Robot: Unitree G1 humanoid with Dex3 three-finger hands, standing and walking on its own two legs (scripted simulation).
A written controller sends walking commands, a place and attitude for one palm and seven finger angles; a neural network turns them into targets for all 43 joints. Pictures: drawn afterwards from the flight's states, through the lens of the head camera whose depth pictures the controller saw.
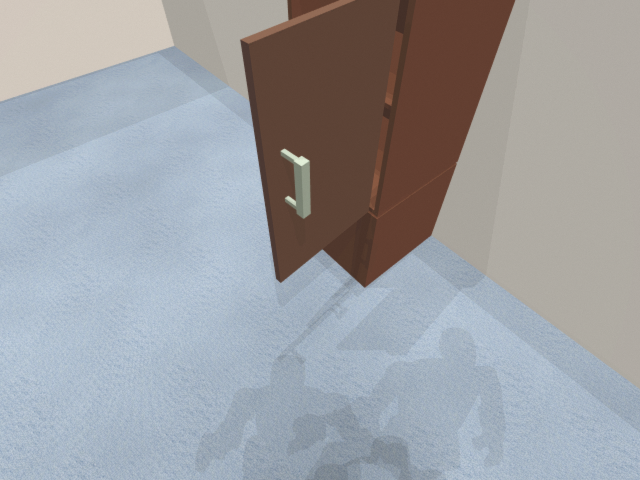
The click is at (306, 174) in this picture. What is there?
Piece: cupboard door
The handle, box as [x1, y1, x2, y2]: [280, 149, 310, 218]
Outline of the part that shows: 283,149 280,151 281,155 294,164 296,195 295,201 288,196 285,198 285,201 295,208 297,213 303,218 310,213 309,161 302,156 298,158 287,150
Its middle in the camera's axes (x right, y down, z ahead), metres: -0.05 -0.10 +0.73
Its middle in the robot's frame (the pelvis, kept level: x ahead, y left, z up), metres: +0.62 +0.08 -0.03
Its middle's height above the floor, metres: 0.75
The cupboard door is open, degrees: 95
